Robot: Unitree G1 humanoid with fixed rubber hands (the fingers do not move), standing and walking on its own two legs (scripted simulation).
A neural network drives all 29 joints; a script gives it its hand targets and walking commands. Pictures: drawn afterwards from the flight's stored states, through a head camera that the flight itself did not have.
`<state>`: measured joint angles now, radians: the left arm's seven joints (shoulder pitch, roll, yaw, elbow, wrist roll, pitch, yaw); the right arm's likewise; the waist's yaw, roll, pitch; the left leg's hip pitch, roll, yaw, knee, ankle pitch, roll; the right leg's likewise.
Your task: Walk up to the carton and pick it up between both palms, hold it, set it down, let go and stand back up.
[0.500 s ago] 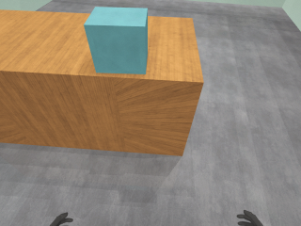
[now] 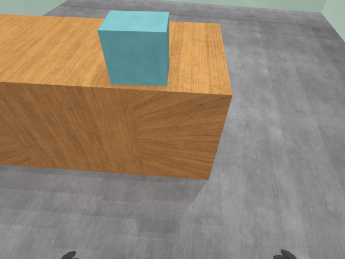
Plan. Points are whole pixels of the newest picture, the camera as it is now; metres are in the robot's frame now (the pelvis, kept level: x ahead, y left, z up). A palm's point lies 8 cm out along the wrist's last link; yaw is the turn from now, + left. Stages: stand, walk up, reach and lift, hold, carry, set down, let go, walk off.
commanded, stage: stand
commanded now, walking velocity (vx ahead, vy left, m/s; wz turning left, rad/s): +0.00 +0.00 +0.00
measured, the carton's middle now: (139, 49) +0.87 +0.18 +0.06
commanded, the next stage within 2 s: walk up in 0.20 s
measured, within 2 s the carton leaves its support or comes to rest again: neither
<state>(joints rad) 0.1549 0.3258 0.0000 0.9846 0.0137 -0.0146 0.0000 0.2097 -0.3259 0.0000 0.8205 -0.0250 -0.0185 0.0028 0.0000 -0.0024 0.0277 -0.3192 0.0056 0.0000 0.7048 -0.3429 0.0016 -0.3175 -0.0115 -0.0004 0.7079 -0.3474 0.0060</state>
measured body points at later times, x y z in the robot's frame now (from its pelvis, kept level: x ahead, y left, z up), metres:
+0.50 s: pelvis +0.00 +0.01 +0.00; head -0.01 +0.01 +0.45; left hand +0.07 +0.31 -0.12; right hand +0.10 -0.29 -0.11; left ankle +0.02 +0.13 -0.69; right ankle +0.02 -0.12 -0.72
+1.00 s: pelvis +0.04 +0.17 +0.00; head +0.03 +0.17 +0.45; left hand +0.03 +0.52 -0.11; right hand +0.16 -0.11 -0.12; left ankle +0.09 +0.24 -0.72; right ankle +0.07 +0.03 -0.65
